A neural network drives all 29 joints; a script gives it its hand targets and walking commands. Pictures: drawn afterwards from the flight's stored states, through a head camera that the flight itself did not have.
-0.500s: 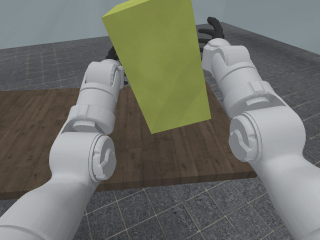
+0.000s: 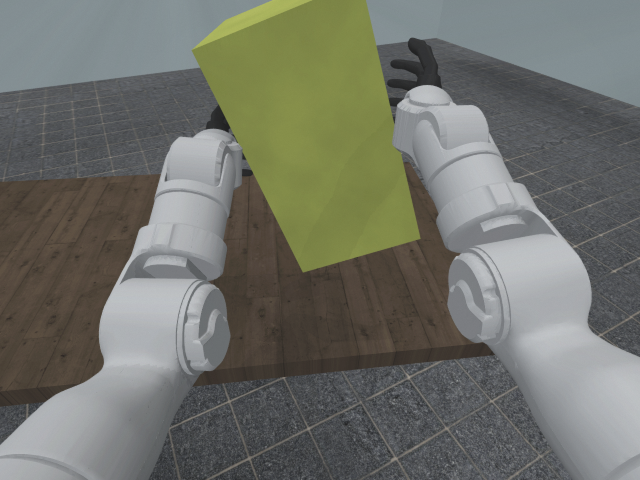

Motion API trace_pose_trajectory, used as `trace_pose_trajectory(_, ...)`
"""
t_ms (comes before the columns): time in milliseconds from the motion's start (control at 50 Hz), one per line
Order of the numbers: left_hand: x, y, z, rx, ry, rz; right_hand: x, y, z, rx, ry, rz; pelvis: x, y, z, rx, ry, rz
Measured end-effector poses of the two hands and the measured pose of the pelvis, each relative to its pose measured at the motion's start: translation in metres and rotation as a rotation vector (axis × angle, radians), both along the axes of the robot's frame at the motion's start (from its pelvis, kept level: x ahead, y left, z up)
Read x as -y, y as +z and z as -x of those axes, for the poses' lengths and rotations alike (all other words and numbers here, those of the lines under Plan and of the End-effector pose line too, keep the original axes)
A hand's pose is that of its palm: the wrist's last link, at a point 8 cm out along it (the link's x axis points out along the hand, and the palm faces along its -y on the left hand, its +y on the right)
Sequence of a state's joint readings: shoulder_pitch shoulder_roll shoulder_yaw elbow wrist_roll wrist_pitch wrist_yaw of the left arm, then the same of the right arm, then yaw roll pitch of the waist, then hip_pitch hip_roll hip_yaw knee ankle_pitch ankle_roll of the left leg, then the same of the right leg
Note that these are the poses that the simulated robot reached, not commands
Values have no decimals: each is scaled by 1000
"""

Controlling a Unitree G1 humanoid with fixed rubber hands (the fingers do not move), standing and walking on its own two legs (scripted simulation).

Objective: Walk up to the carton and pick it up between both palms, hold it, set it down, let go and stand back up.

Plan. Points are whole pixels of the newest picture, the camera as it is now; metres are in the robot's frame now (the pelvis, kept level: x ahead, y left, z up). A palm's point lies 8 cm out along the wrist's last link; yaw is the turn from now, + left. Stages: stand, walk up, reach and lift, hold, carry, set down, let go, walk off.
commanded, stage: set down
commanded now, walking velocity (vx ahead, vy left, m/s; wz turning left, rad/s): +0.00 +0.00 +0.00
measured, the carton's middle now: (321, 127) +0.47 -0.01 +0.26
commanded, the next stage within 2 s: none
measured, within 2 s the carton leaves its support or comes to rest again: neither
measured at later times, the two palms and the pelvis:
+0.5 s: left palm (228, 185) +0.43 +0.11 +0.20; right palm (411, 139) +0.43 -0.12 +0.27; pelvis +0.01 +0.00 +0.00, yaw +0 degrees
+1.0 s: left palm (231, 200) +0.45 +0.11 +0.17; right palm (404, 161) +0.44 -0.12 +0.23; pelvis +0.01 +0.00 +0.00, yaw +0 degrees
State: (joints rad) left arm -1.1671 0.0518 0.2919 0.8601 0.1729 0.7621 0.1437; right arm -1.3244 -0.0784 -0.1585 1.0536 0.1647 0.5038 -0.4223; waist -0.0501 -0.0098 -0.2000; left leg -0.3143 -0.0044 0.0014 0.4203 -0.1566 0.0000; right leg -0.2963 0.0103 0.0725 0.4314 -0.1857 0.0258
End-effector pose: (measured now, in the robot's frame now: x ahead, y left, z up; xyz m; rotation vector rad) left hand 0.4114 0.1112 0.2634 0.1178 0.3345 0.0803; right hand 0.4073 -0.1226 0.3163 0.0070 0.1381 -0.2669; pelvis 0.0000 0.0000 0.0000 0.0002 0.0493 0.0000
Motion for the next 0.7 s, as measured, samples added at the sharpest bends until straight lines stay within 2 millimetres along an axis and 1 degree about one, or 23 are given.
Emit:
trace_pose_trajectory(140,-1,-6,-2,7,-4,15,-1,-5,-2,10,0,-5,0,0,0,-1,0,0)
trace_pose_trajectory(280,0,-27,-9,-3,-21,31,-1,-17,-7,5,-3,-13,0,0,-1,-3,0,0)
trace_pose_trajectory(400,2,-46,-16,-16,-32,36,0,-34,-13,-3,-8,-25,0,1,-3,-7,0,0)
trace_pose_trajectory(520,0,-61,-22,-31,-29,36,0,-52,-19,-11,-7,-42,1,1,-6,-14,0,0)
trace_pose_trajectory(600,-1,-68,-25,-31,-27,36,0,-61,-22,-7,-6,-55,1,1,-8,-17,0,0)
trace_pose_trajectory(700,-1,-72,-27,-26,-26,37,0,-67,-23,1,-6,-67,1,1,-9,-19,0,0)
